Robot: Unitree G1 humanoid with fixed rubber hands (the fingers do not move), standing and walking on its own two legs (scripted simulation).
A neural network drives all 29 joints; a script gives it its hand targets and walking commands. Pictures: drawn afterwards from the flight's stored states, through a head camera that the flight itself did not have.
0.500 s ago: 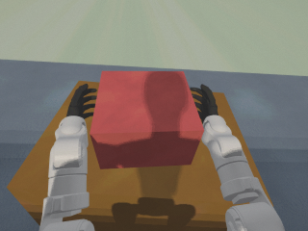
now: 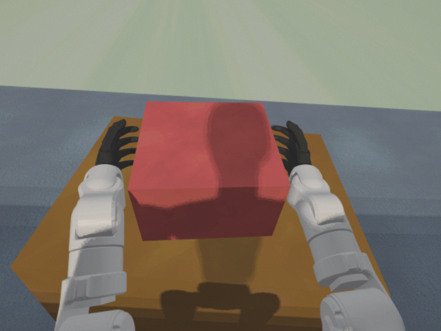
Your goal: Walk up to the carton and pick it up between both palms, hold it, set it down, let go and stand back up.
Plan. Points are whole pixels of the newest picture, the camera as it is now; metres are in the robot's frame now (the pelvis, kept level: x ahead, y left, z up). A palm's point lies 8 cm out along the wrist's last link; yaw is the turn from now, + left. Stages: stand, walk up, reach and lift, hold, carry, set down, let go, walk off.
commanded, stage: hold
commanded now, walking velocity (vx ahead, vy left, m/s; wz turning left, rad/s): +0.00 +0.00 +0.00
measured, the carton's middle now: (207, 166) +0.39 +0.00 +0.14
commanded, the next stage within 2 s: none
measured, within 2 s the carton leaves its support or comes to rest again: neither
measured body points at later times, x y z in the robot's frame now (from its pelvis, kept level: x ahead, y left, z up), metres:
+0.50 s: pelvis +0.00 -0.01 +0.00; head -0.04 +0.01 +0.45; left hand +0.37 +0.15 +0.17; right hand +0.37 -0.18 +0.17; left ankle +0.01 +0.12 -0.75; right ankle +0.02 -0.12 -0.75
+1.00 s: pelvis +0.00 +0.00 +0.00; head -0.03 +0.02 +0.45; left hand +0.38 +0.15 +0.17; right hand +0.37 -0.18 +0.17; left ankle +0.01 +0.12 -0.75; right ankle +0.02 -0.12 -0.75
